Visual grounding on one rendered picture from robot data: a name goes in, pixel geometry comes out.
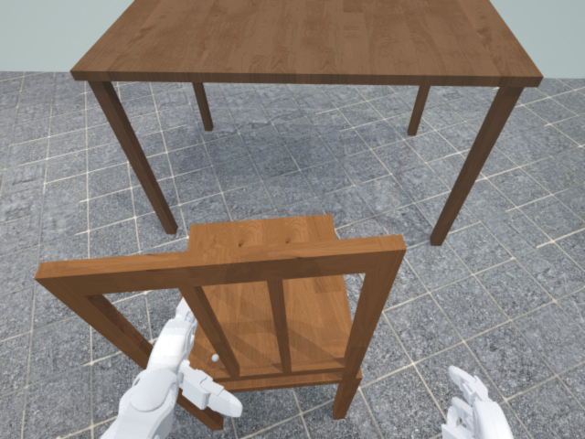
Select right robot hand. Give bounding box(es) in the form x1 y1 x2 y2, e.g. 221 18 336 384
441 366 514 439

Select robot left forearm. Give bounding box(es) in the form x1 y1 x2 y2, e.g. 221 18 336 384
100 368 179 439

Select chair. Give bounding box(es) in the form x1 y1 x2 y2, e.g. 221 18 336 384
34 214 407 431

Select table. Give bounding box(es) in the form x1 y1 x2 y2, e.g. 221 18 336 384
70 0 544 246

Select left robot hand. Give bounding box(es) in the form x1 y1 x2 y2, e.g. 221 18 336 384
147 297 242 417

